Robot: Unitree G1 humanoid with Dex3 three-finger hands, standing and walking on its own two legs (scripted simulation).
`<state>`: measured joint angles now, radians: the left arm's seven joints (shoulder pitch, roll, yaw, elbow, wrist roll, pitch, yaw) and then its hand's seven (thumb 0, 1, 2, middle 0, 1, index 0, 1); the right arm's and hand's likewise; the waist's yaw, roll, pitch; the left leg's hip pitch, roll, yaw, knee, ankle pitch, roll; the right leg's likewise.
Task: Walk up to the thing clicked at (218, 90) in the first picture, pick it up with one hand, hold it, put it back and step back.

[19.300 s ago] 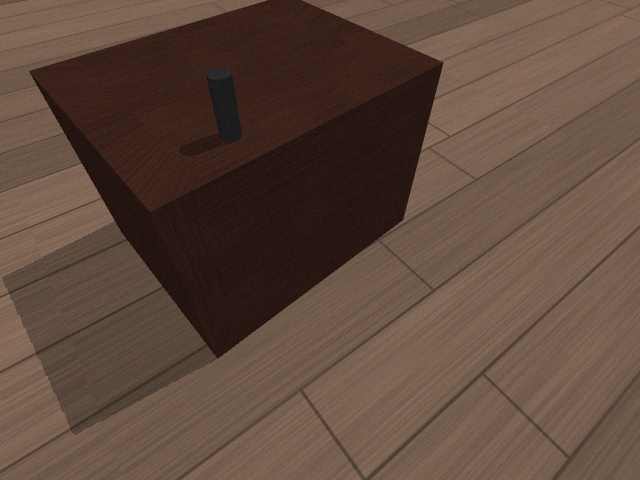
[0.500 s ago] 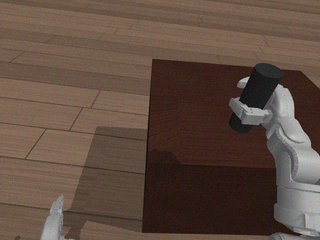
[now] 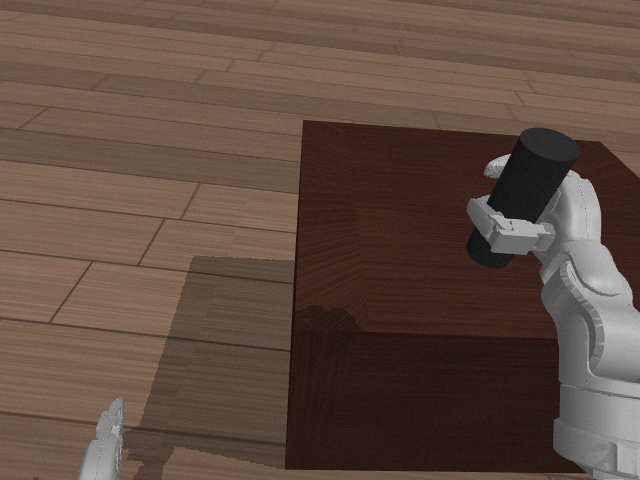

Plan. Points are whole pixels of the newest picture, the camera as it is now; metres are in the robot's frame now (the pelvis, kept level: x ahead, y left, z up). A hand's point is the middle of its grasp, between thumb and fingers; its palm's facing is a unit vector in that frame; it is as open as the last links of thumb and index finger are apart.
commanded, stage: crouch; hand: right
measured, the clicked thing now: (514, 205) +0.33 -0.19 +0.24
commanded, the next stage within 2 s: lower in 1.34 s
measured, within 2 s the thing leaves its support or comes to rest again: neither
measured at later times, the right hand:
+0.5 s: hand (471, 238) +0.37 -0.18 +0.15, palm faces +0.20 +0.98 -0.02, open 7.2 cm
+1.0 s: hand (461, 229) +0.42 -0.20 +0.12, palm faces +0.20 +0.98 +0.00, open 7.2 cm
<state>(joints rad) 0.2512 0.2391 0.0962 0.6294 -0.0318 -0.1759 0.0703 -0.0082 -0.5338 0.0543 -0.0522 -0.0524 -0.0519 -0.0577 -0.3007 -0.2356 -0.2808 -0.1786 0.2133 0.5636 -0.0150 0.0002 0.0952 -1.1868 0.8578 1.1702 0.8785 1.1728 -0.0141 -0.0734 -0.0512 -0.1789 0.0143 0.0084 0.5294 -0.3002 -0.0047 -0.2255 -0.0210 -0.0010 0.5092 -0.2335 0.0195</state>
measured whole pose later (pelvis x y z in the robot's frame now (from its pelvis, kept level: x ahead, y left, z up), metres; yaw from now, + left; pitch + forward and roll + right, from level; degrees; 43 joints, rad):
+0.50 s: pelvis -0.01 +0.00 +0.00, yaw +0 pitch -1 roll +0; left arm 0.23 0.23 0.07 0.67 -0.02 -0.21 0.07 -0.01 -0.53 0.06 -0.05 -0.05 -0.05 -0.05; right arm -0.40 -0.24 -0.27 0.20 0.16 0.38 -0.02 0.00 0.10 -1.19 0.87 1.15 0.89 1.15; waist 0.02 -0.04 0.00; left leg -0.25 0.01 0.00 0.55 -0.28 0.00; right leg -0.30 -0.03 0.00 0.53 -0.22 0.02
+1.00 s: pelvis +0.00 -0.01 -0.01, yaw +2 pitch +4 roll +0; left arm 0.24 0.21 0.05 0.59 -0.01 -0.16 0.07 -0.01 -0.53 0.05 -0.06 -0.05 -0.06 -0.05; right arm -0.55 -0.30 -0.31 0.65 0.14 -0.05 0.00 0.00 0.09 -1.18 0.88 1.14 0.90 1.14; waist 0.06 -0.01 -0.03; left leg -0.36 0.00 -0.02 0.58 -0.29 -0.01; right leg -0.40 -0.03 -0.02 0.58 -0.25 0.01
